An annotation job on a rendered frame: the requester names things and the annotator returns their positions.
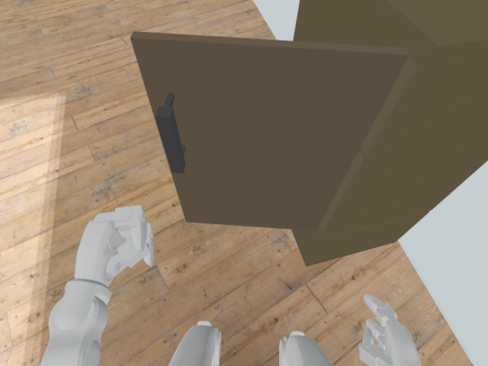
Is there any handle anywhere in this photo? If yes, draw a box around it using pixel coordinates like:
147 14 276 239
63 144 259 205
155 93 185 173

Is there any left robot shin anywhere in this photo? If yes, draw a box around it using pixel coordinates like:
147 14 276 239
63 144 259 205
197 320 212 327

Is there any cupboard door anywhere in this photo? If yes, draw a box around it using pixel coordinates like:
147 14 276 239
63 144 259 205
130 31 409 231

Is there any robot right thigh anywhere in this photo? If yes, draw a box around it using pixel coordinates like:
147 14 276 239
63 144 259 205
279 335 332 366

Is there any left robot forearm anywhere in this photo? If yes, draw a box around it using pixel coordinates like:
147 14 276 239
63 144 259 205
40 278 112 366

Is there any right robot hand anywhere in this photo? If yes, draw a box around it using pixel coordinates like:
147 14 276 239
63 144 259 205
358 294 422 366

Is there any left robot hand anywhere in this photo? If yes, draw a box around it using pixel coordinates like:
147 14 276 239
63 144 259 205
74 205 154 287

